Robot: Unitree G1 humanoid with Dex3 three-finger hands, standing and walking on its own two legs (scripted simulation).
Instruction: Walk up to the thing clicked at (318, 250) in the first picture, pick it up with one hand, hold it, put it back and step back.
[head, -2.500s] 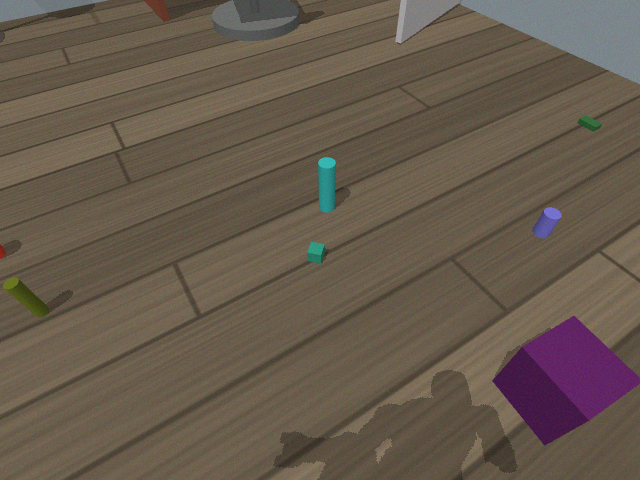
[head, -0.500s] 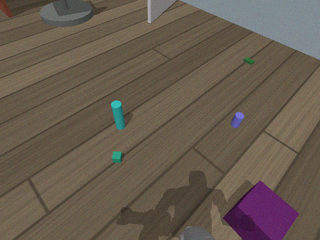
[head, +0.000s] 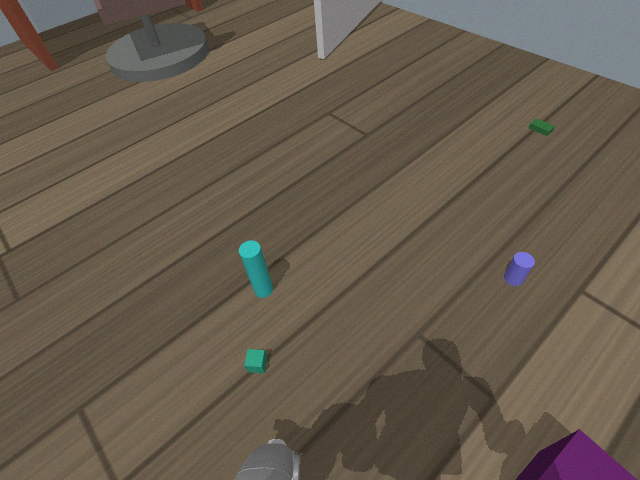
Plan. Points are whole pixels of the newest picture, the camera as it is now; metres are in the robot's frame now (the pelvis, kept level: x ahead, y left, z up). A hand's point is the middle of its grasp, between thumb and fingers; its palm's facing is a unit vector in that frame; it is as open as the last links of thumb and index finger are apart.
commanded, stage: walk up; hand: left
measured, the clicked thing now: (256, 361) +0.53 +0.30 -0.74
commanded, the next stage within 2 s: stand in 1.62 s
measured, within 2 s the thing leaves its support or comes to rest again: neither
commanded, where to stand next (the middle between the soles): +0.14 +0.05 m, yaw +1 degrees
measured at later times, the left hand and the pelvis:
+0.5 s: hand out of the picture +0.14 +0.31 -0.16, palm faces -0.04 -0.92 -0.40, open 7.3 cm; pelvis +0.08 +0.04 -0.02, yaw +0 degrees
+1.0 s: hand (154, 427) +0.20 +0.29 -0.14, palm faces -0.02 -0.94 -0.34, open 7.3 cm; pelvis +0.10 +0.04 +0.01, yaw +0 degrees
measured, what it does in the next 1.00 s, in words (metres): walks ahead: left foot, then right foot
